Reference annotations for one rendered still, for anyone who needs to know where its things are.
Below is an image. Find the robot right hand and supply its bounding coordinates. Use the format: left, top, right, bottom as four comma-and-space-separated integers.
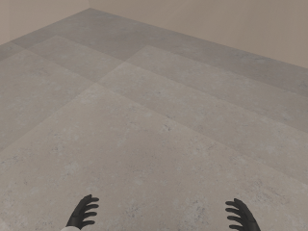
225, 198, 261, 231

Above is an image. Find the robot left hand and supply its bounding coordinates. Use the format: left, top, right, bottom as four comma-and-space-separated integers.
66, 194, 99, 230

